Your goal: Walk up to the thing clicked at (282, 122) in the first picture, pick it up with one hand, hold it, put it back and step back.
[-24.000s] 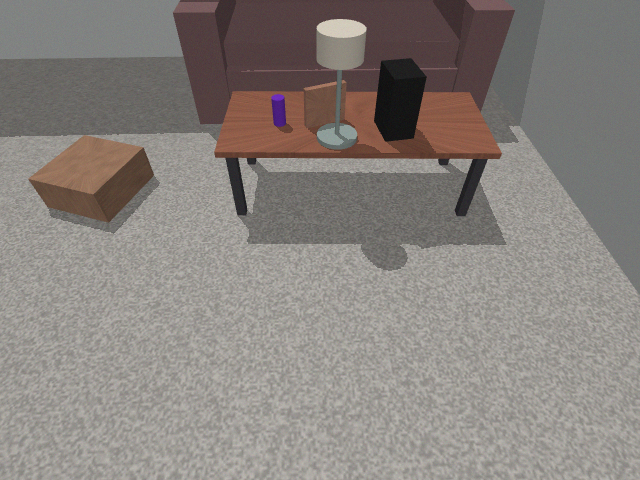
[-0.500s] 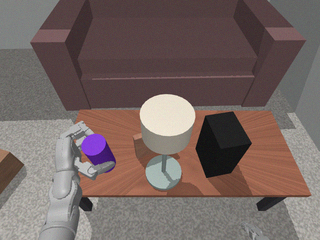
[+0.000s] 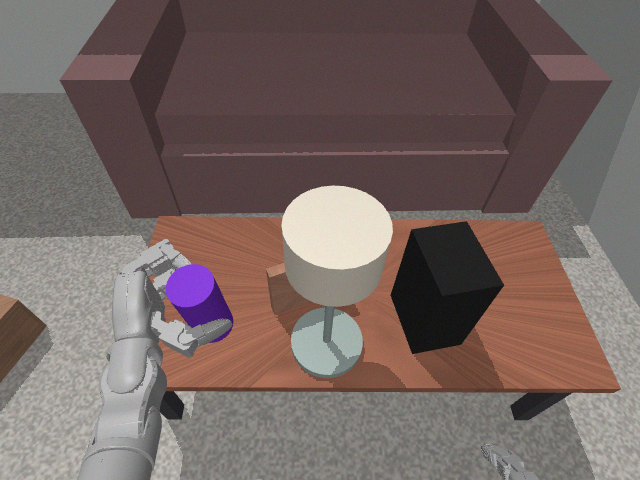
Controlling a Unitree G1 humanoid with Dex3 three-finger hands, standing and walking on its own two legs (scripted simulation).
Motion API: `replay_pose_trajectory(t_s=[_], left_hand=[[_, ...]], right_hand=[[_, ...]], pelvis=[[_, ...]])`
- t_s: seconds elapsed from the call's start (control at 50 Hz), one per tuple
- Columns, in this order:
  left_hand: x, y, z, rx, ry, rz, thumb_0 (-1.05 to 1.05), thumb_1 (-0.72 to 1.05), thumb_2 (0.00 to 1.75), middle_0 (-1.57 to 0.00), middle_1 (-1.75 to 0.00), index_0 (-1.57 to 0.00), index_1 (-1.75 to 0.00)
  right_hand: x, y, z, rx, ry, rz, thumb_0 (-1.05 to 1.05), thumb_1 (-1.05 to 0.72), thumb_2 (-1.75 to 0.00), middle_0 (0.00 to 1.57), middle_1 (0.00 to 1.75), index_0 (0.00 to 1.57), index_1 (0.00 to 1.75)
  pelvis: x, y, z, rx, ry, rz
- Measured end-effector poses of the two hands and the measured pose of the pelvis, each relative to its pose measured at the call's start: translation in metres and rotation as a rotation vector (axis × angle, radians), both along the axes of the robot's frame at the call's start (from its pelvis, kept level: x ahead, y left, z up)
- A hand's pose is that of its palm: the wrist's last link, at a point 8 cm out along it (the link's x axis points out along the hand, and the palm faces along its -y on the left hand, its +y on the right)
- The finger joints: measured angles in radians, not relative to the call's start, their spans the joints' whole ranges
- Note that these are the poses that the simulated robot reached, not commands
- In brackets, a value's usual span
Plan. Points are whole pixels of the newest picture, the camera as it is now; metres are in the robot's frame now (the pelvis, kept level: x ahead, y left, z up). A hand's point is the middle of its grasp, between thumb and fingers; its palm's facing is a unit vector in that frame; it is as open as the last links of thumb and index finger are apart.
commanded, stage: crouch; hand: left
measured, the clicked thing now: (203, 306) +0.33 +0.15 +0.05
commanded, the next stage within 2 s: lower in 1.40 s
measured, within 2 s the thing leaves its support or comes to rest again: neither
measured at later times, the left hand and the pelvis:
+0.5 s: hand (203, 275) +0.46 +0.20 -0.08, palm faces +0.17 -0.98 +0.00, open 9.3 cm; pelvis -0.03 +0.00 -0.11, yaw -2 degrees
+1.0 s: hand (208, 273) +0.52 +0.22 -0.16, palm faces +0.19 -0.98 -0.01, open 9.2 cm; pelvis -0.04 +0.01 -0.17, yaw -5 degrees
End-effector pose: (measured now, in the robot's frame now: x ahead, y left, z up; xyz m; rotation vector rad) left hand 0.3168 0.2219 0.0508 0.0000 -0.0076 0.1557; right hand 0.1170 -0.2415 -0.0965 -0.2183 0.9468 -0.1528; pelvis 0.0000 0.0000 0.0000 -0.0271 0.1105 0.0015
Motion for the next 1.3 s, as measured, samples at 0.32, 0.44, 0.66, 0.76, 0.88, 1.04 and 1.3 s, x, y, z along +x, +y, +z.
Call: replay_pose_trajectory(t_s=[0.32, 0.44, 0.66, 0.76, 0.88, 1.04, 1.3], left_hand=[[0.054, 0.016, -0.088, 0.009, 0.031, 0.004, -0.04, -0.55, 0.93, -0.93, -1.33, -0.99, -1.33], [0.098, 0.025, -0.117, 0.001, -0.015, 0.019, -0.04, -0.56, 0.94, -0.94, -1.33, -1.0, -1.32], [0.134, 0.034, -0.169, -0.005, 0.039, 0.03, -0.04, -0.58, 0.92, -0.96, -1.33, -1.02, -1.33], [0.143, 0.036, -0.183, -0.011, 0.027, 0.038, -0.04, -0.56, 0.92, -0.95, -1.32, -1.01, -1.31], [0.159, 0.04, -0.192, -0.007, 0.0, 0.03, -0.03, -0.54, 0.9, -0.95, -1.3, -1.0, -1.29], [0.171, 0.043, -0.213, 0.008, 0.03, 0.038, -0.04, -0.56, 0.92, -0.95, -1.31, -1.01, -1.31], [0.194, 0.044, -0.232, -0.008, 0.008, 0.048, -0.03, -0.56, 0.94, -0.94, -1.32, -1.0, -1.31]], right_hand=[[-0.047, -0.017, -0.052, -0.068, 0.155, 0.015, 0.01, -0.9, -0.9, 0.21, 0.3, 0.21, 0.3], [-0.083, -0.022, -0.092, -0.082, 0.28, -0.014, 0.01, -0.9, -0.9, 0.2, 0.3, 0.2, 0.3], [-0.128, -0.009, -0.143, -0.027, 0.447, -0.077, 0.01, -0.93, -0.9, 0.2, 0.3, 0.2, 0.3], [-0.135, -0.005, -0.151, -0.036, 0.472, -0.089, 0.0, -0.93, -0.91, 0.2, 0.3, 0.2, 0.3], [-0.138, -0.007, -0.159, -0.07, 0.478, -0.094, 0.0, -0.93, -0.91, 0.21, 0.3, 0.21, 0.3], [-0.148, -0.008, -0.177, -0.075, 0.511, -0.09, 0.0, -0.93, -0.91, 0.2, 0.3, 0.2, 0.3], [-0.163, -0.01, -0.201, -0.082, 0.553, -0.107, 0.0, -0.93, -0.91, 0.2, 0.3, 0.2, 0.3]], pelvis=[[-0.023, -0.003, -0.052, -0.014, 0.2, -0.003], [-0.026, -0.003, -0.091, -0.029, 0.303, -0.015], [-0.029, 0.002, -0.132, -0.041, 0.412, -0.046], [-0.032, 0.004, -0.144, -0.05, 0.434, -0.051], [-0.036, 0.007, -0.159, -0.062, 0.458, -0.053], [-0.043, 0.008, -0.177, -0.064, 0.492, -0.061], [-0.047, 0.002, -0.204, -0.063, 0.525, -0.078]])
